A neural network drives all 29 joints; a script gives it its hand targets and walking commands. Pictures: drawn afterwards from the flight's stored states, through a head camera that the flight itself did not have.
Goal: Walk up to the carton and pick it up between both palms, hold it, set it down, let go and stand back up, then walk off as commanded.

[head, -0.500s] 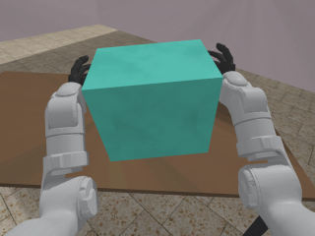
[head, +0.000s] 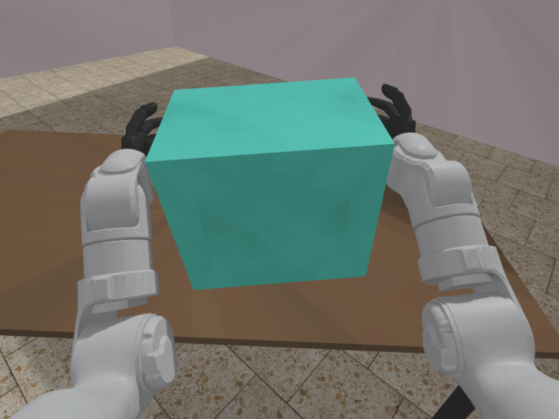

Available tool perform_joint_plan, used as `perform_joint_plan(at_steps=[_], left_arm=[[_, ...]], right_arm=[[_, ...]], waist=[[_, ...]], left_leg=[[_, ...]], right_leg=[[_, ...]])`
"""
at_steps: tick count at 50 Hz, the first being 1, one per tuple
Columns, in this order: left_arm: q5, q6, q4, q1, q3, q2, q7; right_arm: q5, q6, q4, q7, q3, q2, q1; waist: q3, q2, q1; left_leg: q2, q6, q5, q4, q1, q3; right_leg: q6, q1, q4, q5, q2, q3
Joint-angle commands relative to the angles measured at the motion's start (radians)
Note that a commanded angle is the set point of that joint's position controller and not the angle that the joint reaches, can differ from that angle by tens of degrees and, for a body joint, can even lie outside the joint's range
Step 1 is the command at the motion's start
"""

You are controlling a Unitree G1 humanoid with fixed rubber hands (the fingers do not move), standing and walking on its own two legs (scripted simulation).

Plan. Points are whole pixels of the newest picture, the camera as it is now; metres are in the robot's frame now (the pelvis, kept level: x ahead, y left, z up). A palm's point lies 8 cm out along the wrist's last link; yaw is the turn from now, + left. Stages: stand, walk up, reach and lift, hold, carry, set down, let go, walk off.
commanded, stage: hold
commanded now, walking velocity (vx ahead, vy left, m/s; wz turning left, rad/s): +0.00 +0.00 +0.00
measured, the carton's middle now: (272, 185) +0.37 +0.00 +0.21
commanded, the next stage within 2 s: none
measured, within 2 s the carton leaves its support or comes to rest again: neither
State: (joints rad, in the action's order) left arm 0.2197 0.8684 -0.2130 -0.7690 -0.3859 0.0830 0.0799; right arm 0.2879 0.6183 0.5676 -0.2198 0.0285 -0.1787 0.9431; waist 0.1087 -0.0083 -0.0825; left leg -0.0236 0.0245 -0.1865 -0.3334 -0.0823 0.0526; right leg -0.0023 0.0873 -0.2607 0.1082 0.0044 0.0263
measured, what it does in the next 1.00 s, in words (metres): stands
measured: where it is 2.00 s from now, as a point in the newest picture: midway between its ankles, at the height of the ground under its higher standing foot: outside the picture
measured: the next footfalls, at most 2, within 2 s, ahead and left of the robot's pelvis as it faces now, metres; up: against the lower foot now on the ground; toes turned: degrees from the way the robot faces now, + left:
none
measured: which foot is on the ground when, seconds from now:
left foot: down 0.00-1.00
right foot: down 0.00-1.00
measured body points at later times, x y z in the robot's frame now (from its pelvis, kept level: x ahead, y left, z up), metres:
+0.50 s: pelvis +0.00 +0.00 +0.00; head -0.07 +0.01 +0.45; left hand +0.39 +0.17 +0.25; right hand +0.39 -0.17 +0.28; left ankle +0.00 +0.13 -0.75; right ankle +0.03 -0.12 -0.75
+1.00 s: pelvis +0.00 +0.00 +0.00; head -0.07 +0.01 +0.44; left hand +0.38 +0.17 +0.25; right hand +0.39 -0.17 +0.28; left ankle +0.00 +0.13 -0.75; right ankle +0.03 -0.12 -0.75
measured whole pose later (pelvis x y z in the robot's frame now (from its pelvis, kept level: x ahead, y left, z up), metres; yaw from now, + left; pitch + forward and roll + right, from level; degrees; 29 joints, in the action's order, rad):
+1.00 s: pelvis +0.00 +0.00 +0.00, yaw +0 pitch -4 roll -1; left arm 0.22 0.87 -0.21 -0.76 -0.37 0.08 0.07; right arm 0.30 0.63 0.56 -0.22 0.02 -0.19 0.94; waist 0.11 0.00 -0.09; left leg -0.03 0.02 -0.19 -0.33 -0.08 0.05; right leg 0.00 0.08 -0.26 0.11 0.01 0.01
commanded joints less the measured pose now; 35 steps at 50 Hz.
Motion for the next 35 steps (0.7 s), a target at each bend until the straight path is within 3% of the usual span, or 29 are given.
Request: perform_joint_plan(at_steps=[1, 3, 4, 5, 6, 7, 9, 10, 11, 12, 13, 14, 15, 17, 18, 19, 20, 21, 22, 23, 26, 27, 28, 29, 30, 31, 33, 34, 35], left_arm=[[-0.184, -0.089, 0.151, -0.810, 0.475, -0.463, 0.150], [-0.169, -0.084, 0.143, -0.810, 0.453, -0.466, 0.146], [-0.196, -0.092, 0.142, -0.788, 0.462, -0.460, 0.146], [-0.206, -0.095, 0.164, -0.778, 0.469, -0.468, 0.140], [-0.214, -0.096, 0.158, -0.812, 0.475, -0.472, 0.136], [-0.183, -0.092, 0.164, -0.807, 0.453, -0.455, 0.142], [-0.189, -0.080, 0.145, -0.766, 0.457, -0.449, 0.142], [-0.189, -0.088, 0.150, -0.782, 0.459, -0.450, 0.139], [-0.199, -0.092, 0.174, -0.803, 0.484, -0.479, 0.139], [-0.180, -0.087, 0.147, -0.776, 0.452, -0.458, 0.142], [-0.206, -0.095, 0.186, -0.835, 0.474, -0.469, 0.139], [-0.204, -0.094, 0.226, -0.860, 0.494, -0.479, 0.132], [-0.182, -0.079, 0.119, -0.810, 0.464, -0.468, 0.134], [-0.177, -0.083, 0.111, -0.786, 0.468, -0.475, 0.136], [-0.178, -0.086, 0.119, -0.796, 0.446, -0.467, 0.137], [-0.185, -0.088, 0.090, -0.785, 0.456, -0.467, 0.140], [-0.187, -0.100, 0.134, -0.840, 0.450, -0.449, 0.144], [-0.199, -0.105, 0.120, -0.835, 0.461, -0.466, 0.140], [-0.193, -0.098, 0.108, -0.806, 0.445, -0.462, 0.140], [-0.165, -0.088, 0.068, -0.791, 0.421, -0.453, 0.147], [-0.193, -0.095, 0.125, -0.847, 0.440, -0.444, 0.148], [-0.205, -0.107, 0.147, -0.851, 0.456, -0.458, 0.136], [-0.195, -0.106, 0.122, -0.836, 0.434, -0.451, 0.132], [-0.218, -0.109, 0.158, -0.834, 0.471, -0.472, 0.137], [-0.209, -0.110, 0.173, -0.823, 0.454, -0.459, 0.134], [-0.209, -0.100, 0.151, -0.828, 0.474, -0.461, 0.135], [-0.179, -0.088, 0.090, -0.800, 0.438, -0.460, 0.144], [-0.193, -0.089, 0.076, -0.799, 0.447, -0.477, 0.144], [-0.179, -0.094, 0.080, -0.810, 0.438, -0.472, 0.143]], right_arm=[[0.160, -0.034, -0.274, 0.166, -0.258, 0.592, 0.712], [0.162, -0.026, -0.221, 0.178, -0.275, 0.584, 0.699], [0.185, -0.041, -0.323, 0.176, -0.300, 0.617, 0.719], [0.186, -0.031, -0.328, 0.170, -0.306, 0.607, 0.703], [0.174, -0.035, -0.310, 0.171, -0.276, 0.594, 0.734], [0.173, -0.022, -0.228, 0.170, -0.268, 0.583, 0.672], [0.191, -0.029, -0.282, 0.174, -0.299, 0.594, 0.684], [0.186, -0.027, -0.274, 0.176, -0.294, 0.608, 0.696], [0.199, -0.032, -0.292, 0.181, -0.291, 0.593, 0.701], [0.197, -0.031, -0.309, 0.171, -0.302, 0.596, 0.706], [0.190, -0.030, -0.292, 0.177, -0.288, 0.604, 0.707], [0.194, -0.027, -0.243, 0.185, -0.273, 0.573, 0.686], [0.178, -0.029, -0.232, 0.190, -0.261, 0.578, 0.726], [0.172, -0.041, -0.249, 0.185, -0.262, 0.575, 0.732], [0.178, -0.035, -0.268, 0.184, -0.274, 0.611, 0.726], [0.167, -0.039, -0.294, 0.177, -0.262, 0.597, 0.744], [0.161, -0.031, -0.236, 0.180, -0.249, 0.600, 0.700], [0.170, -0.042, -0.288, 0.177, -0.267, 0.600, 0.750], [0.164, -0.036, -0.267, 0.176, -0.278, 0.624, 0.713], [0.160, -0.022, -0.215, 0.186, -0.268, 0.590, 0.719], [0.181, -0.026, -0.244, 0.174, -0.268, 0.603, 0.719], [0.190, -0.042, -0.301, 0.176, -0.285, 0.622, 0.766], [0.185, -0.038, -0.269, 0.180, -0.296, 0.626, 0.746], [0.182, -0.037, -0.280, 0.173, -0.279, 0.616, 0.727], [0.181, -0.031, -0.284, 0.171, -0.292, 0.622, 0.692], [0.180, -0.030, -0.257, 0.172, -0.271, 0.574, 0.718], [0.173, -0.021, -0.209, 0.180, -0.264, 0.591, 0.715], [0.170, -0.031, -0.242, 0.180, -0.269, 0.610, 0.725], [0.179, -0.028, -0.261, 0.178, -0.276, 0.598, 0.749]], waist=[[0.342, -0.042, -0.021], [0.325, -0.043, -0.004], [0.380, 0.018, -0.002], [0.421, 0.006, 0.004], [0.404, -0.010, -0.020], [0.330, -0.030, -0.013], [0.374, -0.025, 0.012], [0.364, -0.014, 0.006], [0.377, -0.045, -0.011], [0.382, -0.028, 0.010], [0.401, -0.035, -0.004], [0.398, -0.082, -0.022], [0.327, -0.058, -0.002], [0.357, -0.042, 0.000], [0.347, 0.006, 0.006], [0.342, 0.010, -0.009], [0.359, -0.028, -0.014], [0.384, -0.010, -0.003], [0.375, -0.003, -0.003], [0.320, -0.010, 0.007], [0.386, -0.028, -0.003], [0.432, -0.021, 0.013], [0.413, -0.007, 0.026], [0.425, -0.030, -0.011], [0.448, -0.032, -0.006], [0.401, -0.046, -0.024], [0.328, -0.029, 0.006], [0.347, -0.009, -0.006], [0.354, -0.004, 0.021]], left_leg=[[0.081, 0.020, 0.171, 0.050, -0.074, -0.055], [0.070, 0.013, 0.181, 0.064, -0.069, -0.054], [0.081, 0.001, 0.197, 0.048, -0.087, -0.056], [0.076, 0.005, 0.215, 0.043, -0.049, -0.063], [0.073, 0.009, 0.220, 0.042, -0.046, -0.046], [0.074, 0.017, 0.214, 0.048, -0.058, -0.053], [0.074, 0.012, 0.237, 0.036, -0.055, -0.058], [0.072, 0.008, 0.214, 0.047, -0.068, -0.058], [0.071, 0.027, 0.239, 0.044, -0.056, -0.056], [0.081, 0.013, 0.233, 0.039, -0.053, -0.058], [0.073, 0.018, 0.221, 0.049, -0.047, -0.052], [0.065, 0.037, 0.236, 0.042, -0.039, -0.041], [0.067, 0.022, 0.189, 0.050, -0.072, -0.049], [0.069, 0.017, 0.177, 0.056, -0.066, -0.052], [0.078, 0.003, 0.169, 0.050, -0.072, -0.054], [0.080, 0.001, 0.156, 0.051, -0.084, -0.056], [0.075, 0.010, 0.168, 0.042, -0.061, -0.056], [0.079, 0.006, 0.134, 0.048, -0.073, -0.052], [0.080, -0.003, 0.170, 0.044, -0.071, -0.057], [0.066, -0.005, 0.140, 0.061, -0.086, -0.051], [0.080, 0.007, 0.145, 0.054, -0.086, -0.067], [0.079, 0.001, 0.194, 0.034, -0.054, -0.059], [0.080, -0.006, 0.191, 0.044, -0.068, -0.066], [0.081, 0.009, 0.206, 0.040, -0.066, -0.057], [0.080, 0.009, 0.239, 0.031, -0.030, -0.056], [0.069, 0.021, 0.199, 0.045, -0.041, -0.047], [0.063, 0.011, 0.180, 0.052, -0.073, -0.051], [0.071, 0.008, 0.171, 0.061, -0.087, -0.056], [0.074, 0.007, 0.165, 0.057, -0.083, -0.058]], right_leg=[[-0.020, -0.252, -0.022, -0.153, 0.058, -0.006], [-0.007, -0.250, -0.025, -0.119, 0.072, -0.004], [-0.021, -0.298, -0.026, -0.176, 0.070, -0.005], [-0.022, -0.291, -0.030, -0.188, 0.072, -0.011], [-0.023, -0.269, -0.030, -0.198, 0.067, -0.005], [-0.011, -0.253, -0.030, -0.161, 0.070, -0.009], [-0.010, -0.292, -0.031, -0.212, 0.064, -0.014], [-0.018, -0.284, -0.033, -0.195, 0.062, -0.014], [-0.009, -0.280, -0.032, -0.205, 0.069, -0.010], [-0.015, -0.288, -0.025, -0.211, 0.062, -0.011], [-0.010, -0.266, -0.032, -0.167, 0.070, -0.014], [0.004, -0.258, -0.037, -0.179, 0.073, -0.013], [-0.004, -0.236, -0.026, -0.138, 0.066, -0.009], [-0.003, -0.252, -0.020, -0.129, 0.068, -0.010], [-0.016, -0.258, -0.021, -0.146, 0.064, -0.011], [-0.019, -0.258, -0.013, -0.138, 0.060, -0.003], [-0.012, -0.241, -0.017, -0.160, 0.057, -0.019], [-0.022, -0.242, -0.016, -0.124, 0.059, -0.007], [-0.016, -0.270, -0.019, -0.165, 0.057, -0.018], [-0.007, -0.236, -0.011, -0.111, 0.058, -0.023], [-0.018, -0.272, -0.024, -0.139, 0.057, -0.021], [-0.022, -0.257, -0.024, -0.174, 0.058, -0.015], [-0.022, -0.263, -0.023, -0.164, 0.062, -0.015], [-0.022, -0.272, -0.036, -0.203, 0.060, -0.015], [-0.025, -0.280, -0.034, -0.222, 0.064, -0.012], [-0.012, -0.249, -0.027, -0.177, 0.066, -0.014], [-0.006, -0.238, -0.021, -0.131, 0.063, -0.022], [-0.017, -0.267, -0.024, -0.151, 0.061, -0.018], [-0.014, -0.269, -0.025, -0.128, 0.071, -0.013]])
